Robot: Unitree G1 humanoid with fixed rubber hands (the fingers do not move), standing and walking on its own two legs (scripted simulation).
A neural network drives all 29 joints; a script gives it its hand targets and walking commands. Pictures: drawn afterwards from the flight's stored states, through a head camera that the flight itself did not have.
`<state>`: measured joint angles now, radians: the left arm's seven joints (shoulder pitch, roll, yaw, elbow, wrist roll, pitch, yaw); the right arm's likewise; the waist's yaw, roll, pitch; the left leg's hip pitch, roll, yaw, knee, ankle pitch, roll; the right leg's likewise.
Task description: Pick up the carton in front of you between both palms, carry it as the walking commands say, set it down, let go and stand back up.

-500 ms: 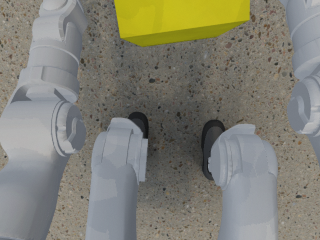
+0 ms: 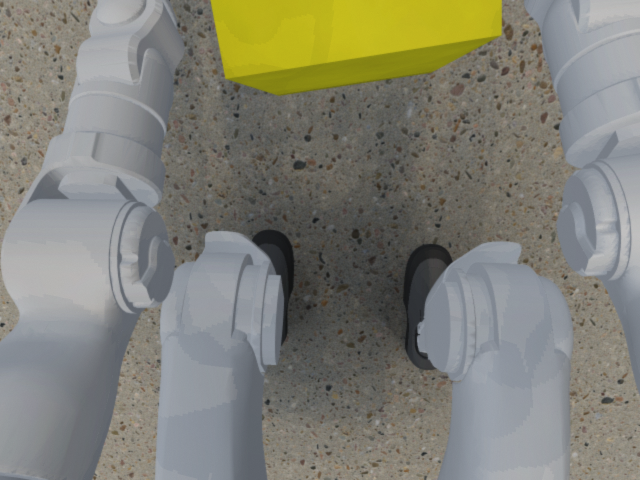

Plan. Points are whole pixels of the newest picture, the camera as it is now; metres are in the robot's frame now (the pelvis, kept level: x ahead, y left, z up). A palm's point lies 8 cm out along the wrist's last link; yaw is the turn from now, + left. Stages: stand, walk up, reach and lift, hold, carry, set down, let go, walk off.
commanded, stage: reach and lift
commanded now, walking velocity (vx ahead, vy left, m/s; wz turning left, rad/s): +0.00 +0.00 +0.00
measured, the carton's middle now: out of the picture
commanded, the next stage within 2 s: none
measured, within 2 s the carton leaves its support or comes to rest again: leaves its support in 0.48 s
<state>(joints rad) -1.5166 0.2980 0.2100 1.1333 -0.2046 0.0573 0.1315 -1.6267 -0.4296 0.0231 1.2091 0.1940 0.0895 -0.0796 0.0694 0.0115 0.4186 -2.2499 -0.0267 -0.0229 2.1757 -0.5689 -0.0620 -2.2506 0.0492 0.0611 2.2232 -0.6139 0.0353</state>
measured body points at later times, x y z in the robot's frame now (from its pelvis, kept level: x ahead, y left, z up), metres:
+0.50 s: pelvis +0.01 +0.00 +0.00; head +0.38 -0.01 +0.25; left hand +0.56 +0.17 -0.16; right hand +0.59 -0.13 -0.17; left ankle +0.12 +0.13 -0.34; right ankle +0.10 -0.13 -0.34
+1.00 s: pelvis -0.02 +0.00 +0.11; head +0.27 +0.00 +0.46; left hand +0.51 +0.16 +0.04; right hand +0.53 -0.14 +0.04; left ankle +0.12 +0.14 -0.34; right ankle +0.10 -0.13 -0.34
